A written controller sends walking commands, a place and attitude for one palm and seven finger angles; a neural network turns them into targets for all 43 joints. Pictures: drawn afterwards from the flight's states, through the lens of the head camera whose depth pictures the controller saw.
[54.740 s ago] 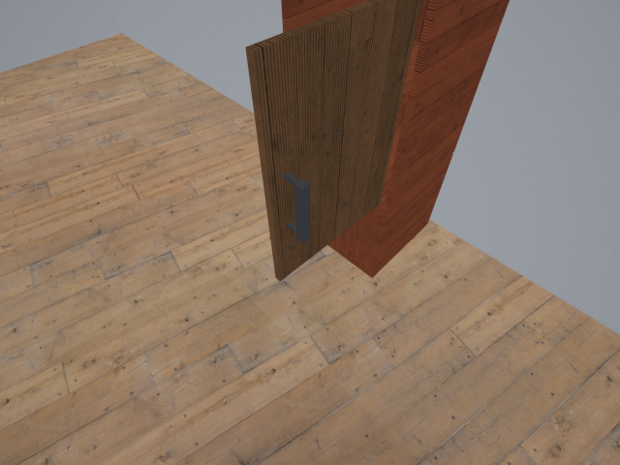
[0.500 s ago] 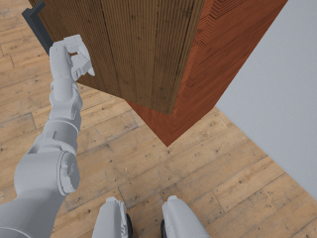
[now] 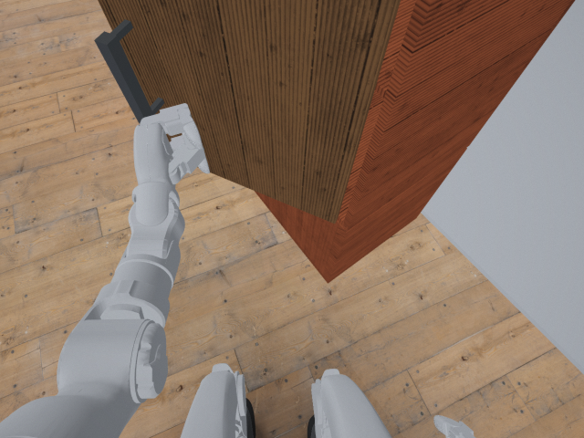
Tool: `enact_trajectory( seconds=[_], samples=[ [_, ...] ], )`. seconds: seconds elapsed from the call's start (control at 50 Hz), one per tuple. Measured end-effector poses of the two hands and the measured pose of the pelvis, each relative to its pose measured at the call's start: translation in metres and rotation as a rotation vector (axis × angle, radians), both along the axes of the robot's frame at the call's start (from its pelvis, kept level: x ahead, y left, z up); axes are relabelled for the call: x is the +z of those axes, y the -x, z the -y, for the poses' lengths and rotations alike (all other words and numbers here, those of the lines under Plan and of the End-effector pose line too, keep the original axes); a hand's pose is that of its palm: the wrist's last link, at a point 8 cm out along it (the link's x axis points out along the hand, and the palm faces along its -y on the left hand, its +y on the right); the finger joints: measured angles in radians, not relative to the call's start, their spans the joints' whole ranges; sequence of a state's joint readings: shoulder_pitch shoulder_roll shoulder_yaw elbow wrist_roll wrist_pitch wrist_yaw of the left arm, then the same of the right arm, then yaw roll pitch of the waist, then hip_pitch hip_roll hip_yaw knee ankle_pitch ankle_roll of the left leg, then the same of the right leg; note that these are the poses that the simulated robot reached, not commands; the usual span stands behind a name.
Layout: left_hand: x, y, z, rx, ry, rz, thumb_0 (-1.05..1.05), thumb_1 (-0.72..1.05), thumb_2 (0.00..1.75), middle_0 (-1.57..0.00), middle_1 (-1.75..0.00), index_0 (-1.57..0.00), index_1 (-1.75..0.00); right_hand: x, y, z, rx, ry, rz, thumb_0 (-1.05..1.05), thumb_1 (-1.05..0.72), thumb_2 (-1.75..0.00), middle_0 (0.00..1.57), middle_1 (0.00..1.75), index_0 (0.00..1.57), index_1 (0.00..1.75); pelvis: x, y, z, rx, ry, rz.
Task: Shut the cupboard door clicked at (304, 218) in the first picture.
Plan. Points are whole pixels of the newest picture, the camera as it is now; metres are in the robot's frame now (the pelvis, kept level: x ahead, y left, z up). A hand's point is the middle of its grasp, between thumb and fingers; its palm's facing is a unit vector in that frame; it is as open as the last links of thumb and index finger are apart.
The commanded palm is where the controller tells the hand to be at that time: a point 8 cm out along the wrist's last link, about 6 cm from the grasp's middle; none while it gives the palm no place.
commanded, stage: draw the hand back to the body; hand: left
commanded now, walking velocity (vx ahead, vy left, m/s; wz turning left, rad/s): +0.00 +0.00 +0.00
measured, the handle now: (136, 77) +0.66 +0.21 +0.04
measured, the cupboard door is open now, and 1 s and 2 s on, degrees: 29 29 29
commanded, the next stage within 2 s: step back with the hand held close in 1.48 s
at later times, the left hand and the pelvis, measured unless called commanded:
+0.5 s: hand (85, 217) +0.34 +0.17 +0.16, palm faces +0.03 -0.99 -0.15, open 3.1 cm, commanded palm +0.31 +0.23 +0.18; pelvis +0.02 +0.02 +0.09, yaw +0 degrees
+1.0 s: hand out of the picture +0.25 +0.29 +0.26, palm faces +0.38 -0.84 -0.38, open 5.3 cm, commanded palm +0.19 +0.33 +0.28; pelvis +0.04 +0.04 +0.13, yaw +2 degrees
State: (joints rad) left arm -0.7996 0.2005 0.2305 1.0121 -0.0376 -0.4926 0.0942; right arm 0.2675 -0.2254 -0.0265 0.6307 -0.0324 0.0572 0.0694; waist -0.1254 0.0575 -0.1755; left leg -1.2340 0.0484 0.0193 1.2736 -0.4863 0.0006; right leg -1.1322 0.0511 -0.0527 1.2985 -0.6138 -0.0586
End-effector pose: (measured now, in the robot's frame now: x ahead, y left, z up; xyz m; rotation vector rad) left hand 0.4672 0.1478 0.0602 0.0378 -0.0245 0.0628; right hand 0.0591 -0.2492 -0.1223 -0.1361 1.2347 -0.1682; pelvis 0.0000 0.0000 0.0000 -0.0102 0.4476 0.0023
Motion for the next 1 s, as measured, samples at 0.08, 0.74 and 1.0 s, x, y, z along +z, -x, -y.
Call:
enact_trajectory(
  seconds=[0.08,0.74,1.0],
  samples=[
    [0.021,0.029,-0.016,0.0,-0.029,0.026,0.02,0.9,0.9,-1.3,-1.5,-1.3,-1.5,0.009,0.014,-0.012,-0.029,-0.052,-0.025,0.0,-0.91,-0.9,0.2,0.3,0.2,0.3,0.017,-0.004,-0.002,-0.014,-0.011,0.042],
    [0.164,0.199,-0.136,0.158,-0.225,-0.057,0.01,0.9,0.9,-0.93,-1.09,-0.93,-1.09,0.171,-0.168,-0.079,0.136,-0.003,0.527,0.01,-0.91,-0.9,0.2,0.3,0.2,0.3,0.118,-0.031,-0.036,0.024,0.0,0.431],
    [0.217,0.26,-0.183,0.34,-0.364,-0.01,0.01,0.9,0.9,-0.58,-0.7,-0.58,-0.71,0.172,-0.174,-0.096,0.206,-0.041,0.53,0.01,-0.9,-0.9,0.2,0.3,0.21,0.3,0.126,-0.043,-0.042,0.028,-0.007,0.483]
  ],
)
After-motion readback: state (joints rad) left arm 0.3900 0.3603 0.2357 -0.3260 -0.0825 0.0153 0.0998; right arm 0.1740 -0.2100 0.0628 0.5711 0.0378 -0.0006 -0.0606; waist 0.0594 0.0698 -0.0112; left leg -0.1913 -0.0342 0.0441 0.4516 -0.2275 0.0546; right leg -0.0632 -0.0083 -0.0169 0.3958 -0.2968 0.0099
